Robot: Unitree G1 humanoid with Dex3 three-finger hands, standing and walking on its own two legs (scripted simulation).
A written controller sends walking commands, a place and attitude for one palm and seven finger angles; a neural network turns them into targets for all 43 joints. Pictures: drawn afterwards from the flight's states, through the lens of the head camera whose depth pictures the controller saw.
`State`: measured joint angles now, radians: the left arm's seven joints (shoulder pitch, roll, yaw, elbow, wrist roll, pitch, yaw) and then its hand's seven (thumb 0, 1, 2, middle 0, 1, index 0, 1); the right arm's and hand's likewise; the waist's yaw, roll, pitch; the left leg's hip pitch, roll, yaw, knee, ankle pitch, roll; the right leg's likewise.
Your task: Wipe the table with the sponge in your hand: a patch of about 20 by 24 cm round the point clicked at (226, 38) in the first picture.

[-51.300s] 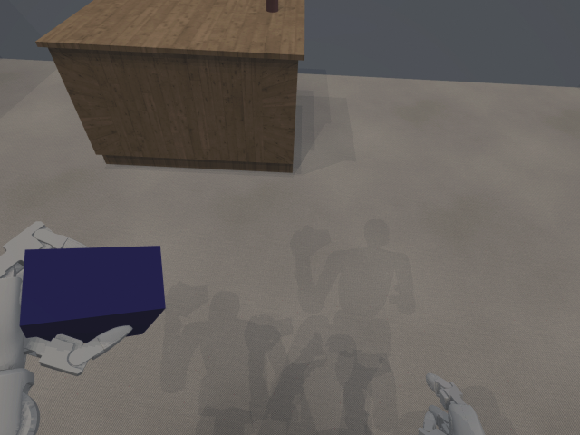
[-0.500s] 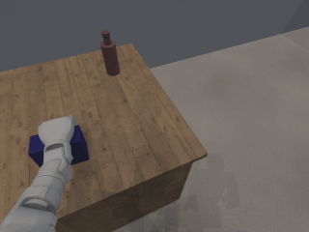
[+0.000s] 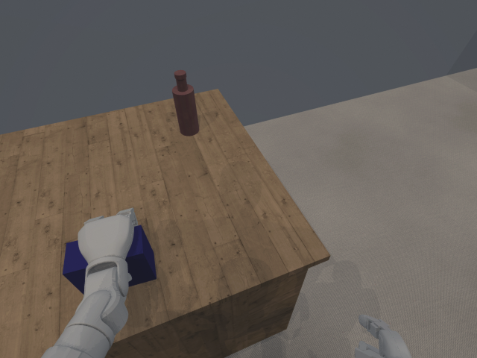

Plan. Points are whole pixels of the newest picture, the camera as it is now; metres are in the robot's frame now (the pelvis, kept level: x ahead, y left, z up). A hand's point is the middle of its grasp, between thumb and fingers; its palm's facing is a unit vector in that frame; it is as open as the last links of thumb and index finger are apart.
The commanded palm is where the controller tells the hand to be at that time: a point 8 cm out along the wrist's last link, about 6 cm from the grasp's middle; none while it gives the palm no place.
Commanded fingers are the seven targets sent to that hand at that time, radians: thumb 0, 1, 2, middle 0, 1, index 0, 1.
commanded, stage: wipe back along the first lane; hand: left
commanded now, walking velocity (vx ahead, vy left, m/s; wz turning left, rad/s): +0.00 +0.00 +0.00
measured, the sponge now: (116, 266) +0.29 +0.28 -0.05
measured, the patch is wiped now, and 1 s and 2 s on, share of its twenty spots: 1.00 1.00 1.00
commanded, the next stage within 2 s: lift the sponge slowly off the table in 0.56 s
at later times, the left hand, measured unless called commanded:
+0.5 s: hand (123, 274) +0.25 +0.24 -0.01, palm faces -0.04 -0.06 -1.00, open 10.0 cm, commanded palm +0.20 +0.22 +0.02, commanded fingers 0.00 0.10 1.30 -1.20 -1.60 -1.20 -1.60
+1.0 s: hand (120, 288) +0.23 +0.23 +0.00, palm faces -0.06 -0.12 -0.99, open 10.0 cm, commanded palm +0.19 +0.23 +0.05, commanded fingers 0.00 0.10 1.30 -1.20 -1.60 -1.20 -1.60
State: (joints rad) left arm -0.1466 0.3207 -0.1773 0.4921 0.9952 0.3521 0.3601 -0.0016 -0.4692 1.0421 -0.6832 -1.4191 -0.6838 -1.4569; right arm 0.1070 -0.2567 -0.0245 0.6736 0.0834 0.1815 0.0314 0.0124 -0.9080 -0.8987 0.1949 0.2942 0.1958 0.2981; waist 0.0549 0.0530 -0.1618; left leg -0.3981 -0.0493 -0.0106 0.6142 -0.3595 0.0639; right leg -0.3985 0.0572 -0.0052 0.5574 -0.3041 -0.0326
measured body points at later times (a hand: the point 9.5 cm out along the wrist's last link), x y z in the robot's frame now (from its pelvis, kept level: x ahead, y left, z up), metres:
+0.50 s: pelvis -0.01 -0.01 +0.00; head -0.02 -0.03 +0.45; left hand +0.25 +0.24 +0.05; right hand +0.20 -0.23 -0.10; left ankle -0.04 +0.07 -0.73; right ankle -0.02 -0.11 -0.73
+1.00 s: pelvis -0.01 -0.02 +0.01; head -0.03 -0.04 +0.46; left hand +0.22 +0.23 +0.05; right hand +0.20 -0.25 -0.08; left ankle -0.04 +0.07 -0.73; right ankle -0.02 -0.11 -0.73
